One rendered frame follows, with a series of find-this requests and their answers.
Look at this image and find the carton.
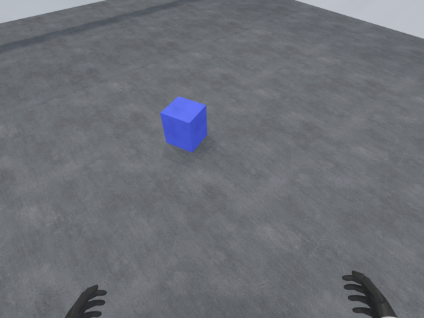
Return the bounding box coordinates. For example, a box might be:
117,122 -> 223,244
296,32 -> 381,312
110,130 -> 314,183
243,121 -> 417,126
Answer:
160,96 -> 207,152

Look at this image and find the robot right hand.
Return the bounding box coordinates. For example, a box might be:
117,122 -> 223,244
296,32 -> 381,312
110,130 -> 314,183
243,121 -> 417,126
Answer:
342,270 -> 398,318

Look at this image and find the robot left hand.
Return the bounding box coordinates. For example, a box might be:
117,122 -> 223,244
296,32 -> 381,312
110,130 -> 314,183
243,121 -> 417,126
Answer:
65,285 -> 107,318

